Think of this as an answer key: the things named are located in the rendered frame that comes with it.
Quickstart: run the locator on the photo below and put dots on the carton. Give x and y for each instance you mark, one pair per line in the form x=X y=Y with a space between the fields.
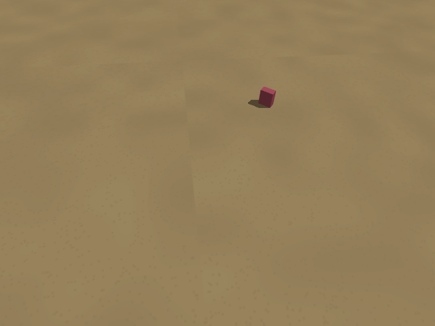
x=267 y=97

